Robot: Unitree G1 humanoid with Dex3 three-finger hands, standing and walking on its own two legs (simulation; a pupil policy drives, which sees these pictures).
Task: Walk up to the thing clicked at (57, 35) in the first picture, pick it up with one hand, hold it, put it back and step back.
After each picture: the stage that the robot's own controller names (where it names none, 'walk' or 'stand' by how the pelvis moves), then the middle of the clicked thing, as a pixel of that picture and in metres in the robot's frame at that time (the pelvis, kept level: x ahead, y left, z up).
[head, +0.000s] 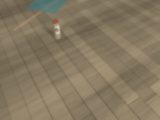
stand; (56, 29) +1.59 +0.37 -0.65
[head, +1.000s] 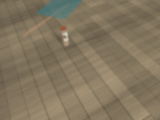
walk; (64, 36) +1.47 +0.38 -0.65
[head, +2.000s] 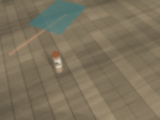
walk; (57, 62) +1.00 +0.35 -0.65
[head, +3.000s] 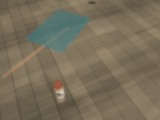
walk; (59, 92) +0.66 +0.26 -0.63
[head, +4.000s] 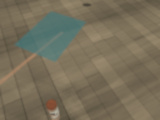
stand; (53, 110) +0.49 +0.24 -0.63
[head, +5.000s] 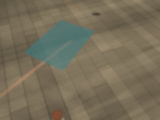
stand; out of the picture +0.45 +0.21 -0.65
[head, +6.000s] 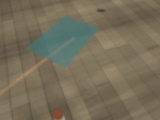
stand; (59, 119) +0.44 +0.21 -0.64
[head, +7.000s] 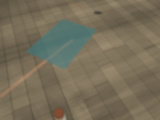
stand; (61, 119) +0.46 +0.21 -0.65
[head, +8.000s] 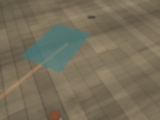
stand; out of the picture +0.47 +0.23 -0.66
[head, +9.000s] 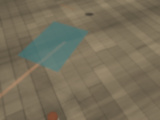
stand; out of the picture +0.44 +0.24 -0.66
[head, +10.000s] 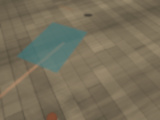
stand; out of the picture +0.44 +0.25 -0.66
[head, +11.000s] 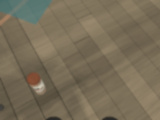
go down; (37, 84) +0.47 +0.26 -0.50
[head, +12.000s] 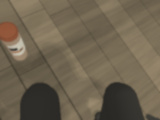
go down; (14, 44) +0.50 +0.30 -0.25
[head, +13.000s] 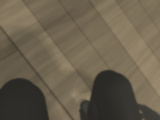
close in; out of the picture +0.48 +0.33 -0.20
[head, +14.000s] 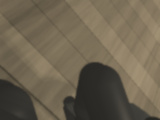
close; out of the picture +0.47 +0.35 -0.16
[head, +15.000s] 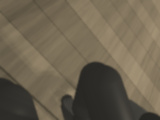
lift; out of the picture +0.43 +0.33 -0.16
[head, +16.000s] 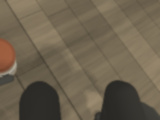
lift; (2, 63) +0.35 +0.27 -0.03
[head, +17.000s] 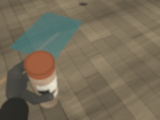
hold; (45, 84) +0.32 +0.14 +0.08
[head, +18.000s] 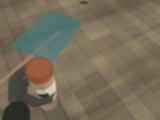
hold; (44, 88) +0.32 +0.15 +0.04
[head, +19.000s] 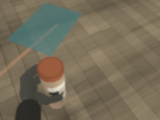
crouch; (54, 87) +0.33 +0.12 +0.01
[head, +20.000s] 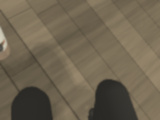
crouch; out of the picture +0.47 +0.25 -0.06
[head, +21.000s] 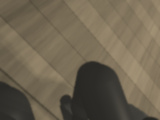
lower; out of the picture +0.43 +0.31 -0.16
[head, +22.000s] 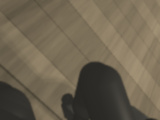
lower; out of the picture +0.44 +0.32 -0.16
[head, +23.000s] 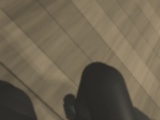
lower; out of the picture +0.43 +0.32 -0.16
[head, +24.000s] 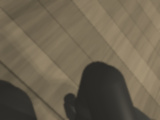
lower; out of the picture +0.43 +0.31 -0.16
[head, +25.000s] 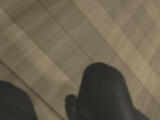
open; out of the picture +0.43 +0.29 -0.16
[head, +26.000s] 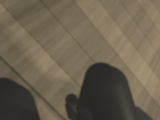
rise; out of the picture +0.42 +0.29 -0.16
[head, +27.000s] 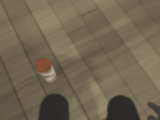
walk; (47, 71) +0.45 +0.22 -0.37
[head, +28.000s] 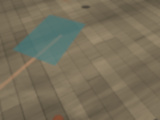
stand; out of the picture +0.39 +0.18 -0.59
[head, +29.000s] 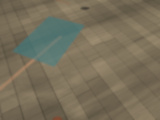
stand; out of the picture +0.39 +0.19 -0.60
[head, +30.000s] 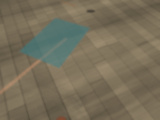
stand; out of the picture +0.40 +0.18 -0.64
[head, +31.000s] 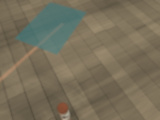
walk; (64, 113) +0.42 +0.16 -0.64
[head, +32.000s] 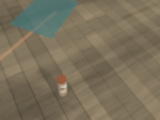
walk; (62, 86) +0.63 +0.15 -0.64
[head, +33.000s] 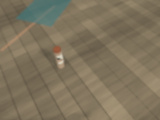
walk; (59, 57) +0.98 +0.30 -0.62
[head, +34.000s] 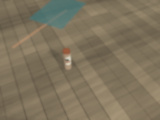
stand; (67, 59) +1.04 +0.20 -0.65
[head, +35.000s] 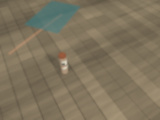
stand; (63, 63) +1.03 +0.23 -0.66
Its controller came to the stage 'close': yes
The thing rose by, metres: 0.67
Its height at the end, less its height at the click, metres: +0.00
